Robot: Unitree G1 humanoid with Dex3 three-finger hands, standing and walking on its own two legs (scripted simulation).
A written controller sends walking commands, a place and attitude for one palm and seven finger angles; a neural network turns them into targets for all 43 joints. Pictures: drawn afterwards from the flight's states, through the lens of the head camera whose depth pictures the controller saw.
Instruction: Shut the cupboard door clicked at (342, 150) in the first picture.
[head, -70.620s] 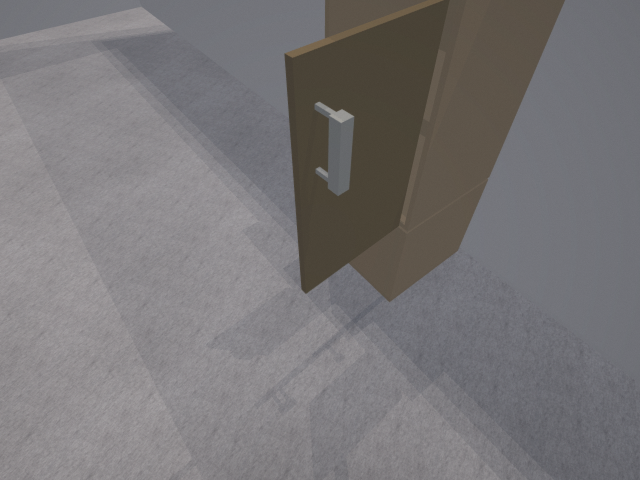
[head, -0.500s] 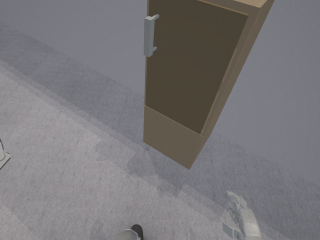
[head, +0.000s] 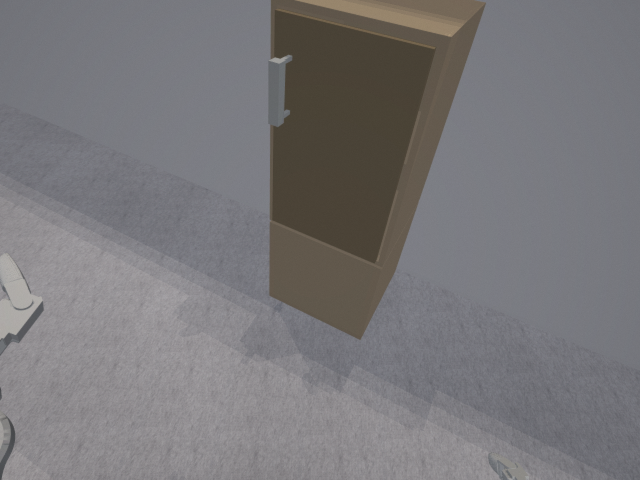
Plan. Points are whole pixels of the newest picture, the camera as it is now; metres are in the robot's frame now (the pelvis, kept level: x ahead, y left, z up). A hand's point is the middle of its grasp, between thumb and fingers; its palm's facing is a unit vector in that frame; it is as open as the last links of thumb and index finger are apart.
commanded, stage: stop stepping back and stand still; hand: left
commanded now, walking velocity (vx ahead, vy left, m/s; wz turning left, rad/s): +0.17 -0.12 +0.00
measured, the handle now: (281, 90) +0.90 +0.14 +0.11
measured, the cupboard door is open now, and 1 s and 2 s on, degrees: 0 0 0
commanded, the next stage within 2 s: let the arm hang, fingers relaxed in 0.74 s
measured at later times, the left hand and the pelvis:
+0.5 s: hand out of the picture +0.18 +0.29 +0.18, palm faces +0.50 -0.78 -0.37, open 7.4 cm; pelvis -0.02 +0.02 +0.01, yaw +1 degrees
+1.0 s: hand (75, 474) +0.14 +0.29 -0.04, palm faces +0.09 -0.91 -0.41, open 7.4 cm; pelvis -0.04 +0.04 +0.00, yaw +2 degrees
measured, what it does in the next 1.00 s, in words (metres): steps on the spot: right foot, then left foot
